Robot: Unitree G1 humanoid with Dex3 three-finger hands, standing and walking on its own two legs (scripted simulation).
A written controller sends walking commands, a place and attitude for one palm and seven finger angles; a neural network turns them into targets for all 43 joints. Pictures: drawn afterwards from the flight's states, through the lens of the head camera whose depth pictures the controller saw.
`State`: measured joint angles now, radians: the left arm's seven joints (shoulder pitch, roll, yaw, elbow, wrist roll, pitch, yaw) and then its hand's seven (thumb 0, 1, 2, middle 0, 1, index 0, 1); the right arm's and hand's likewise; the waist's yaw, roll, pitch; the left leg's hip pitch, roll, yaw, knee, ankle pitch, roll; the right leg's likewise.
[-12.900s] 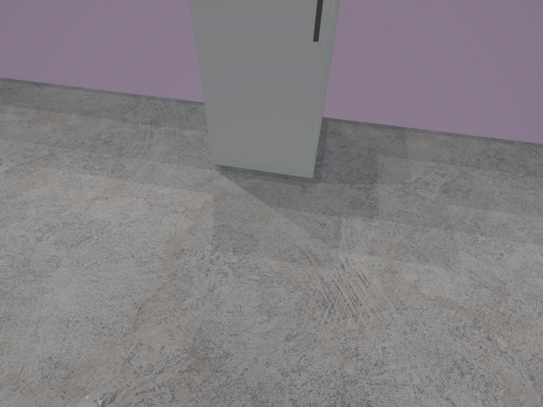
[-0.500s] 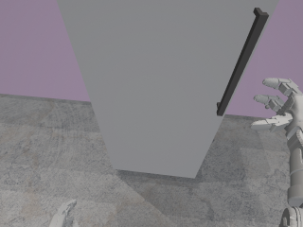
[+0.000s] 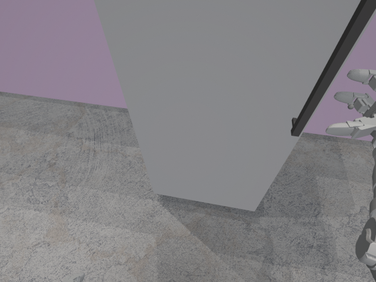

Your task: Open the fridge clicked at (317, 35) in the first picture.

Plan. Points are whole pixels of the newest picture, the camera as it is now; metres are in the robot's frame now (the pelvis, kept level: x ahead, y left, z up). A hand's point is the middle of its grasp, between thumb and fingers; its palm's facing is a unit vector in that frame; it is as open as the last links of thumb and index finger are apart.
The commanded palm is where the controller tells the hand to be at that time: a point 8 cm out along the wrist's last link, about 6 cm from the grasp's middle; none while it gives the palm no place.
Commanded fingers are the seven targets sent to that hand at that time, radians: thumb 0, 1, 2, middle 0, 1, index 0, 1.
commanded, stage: move the hooked fingers beside the handle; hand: right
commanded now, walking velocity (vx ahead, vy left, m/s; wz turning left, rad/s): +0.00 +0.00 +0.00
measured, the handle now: (321, 77) +0.52 -0.21 +0.17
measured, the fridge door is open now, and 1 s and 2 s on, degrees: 0 0 0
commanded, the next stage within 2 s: feel for the door with the fingertips in 0.82 s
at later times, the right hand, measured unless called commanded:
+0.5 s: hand (357, 113) +0.45 -0.27 +0.15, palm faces +0.09 +1.00 +0.01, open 14.0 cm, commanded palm +0.42 -0.31 +0.14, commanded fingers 0.00 0.50 -0.30 0.30 1.20 0.30 1.20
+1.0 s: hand (351, 109) +0.45 -0.26 +0.15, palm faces +0.09 +1.00 -0.01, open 14.0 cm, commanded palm +0.43 -0.30 +0.14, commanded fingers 0.00 0.50 -0.30 0.30 1.20 0.30 1.20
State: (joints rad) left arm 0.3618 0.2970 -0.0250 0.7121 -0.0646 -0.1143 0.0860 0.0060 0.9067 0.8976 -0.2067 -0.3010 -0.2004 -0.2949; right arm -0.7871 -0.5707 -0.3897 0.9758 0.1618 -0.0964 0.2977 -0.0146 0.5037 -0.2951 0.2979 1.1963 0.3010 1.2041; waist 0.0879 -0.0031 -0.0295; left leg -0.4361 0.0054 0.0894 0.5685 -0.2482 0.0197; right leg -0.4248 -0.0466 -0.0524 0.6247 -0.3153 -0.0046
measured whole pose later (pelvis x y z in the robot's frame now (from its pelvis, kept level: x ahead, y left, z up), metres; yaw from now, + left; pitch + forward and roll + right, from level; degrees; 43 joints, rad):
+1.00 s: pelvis +0.00 -0.01 +0.00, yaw +0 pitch +7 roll +2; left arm 0.35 0.28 -0.04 0.69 -0.06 -0.10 0.08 0.00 0.91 0.90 -0.21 -0.30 -0.20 -0.30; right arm -0.77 -0.52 -0.35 0.93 0.17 -0.11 0.28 -0.01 0.50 -0.30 0.30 1.20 0.30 1.20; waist 0.07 -0.01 -0.04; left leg -0.43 0.02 0.09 0.57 -0.26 0.00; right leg -0.43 -0.03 -0.05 0.64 -0.33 -0.02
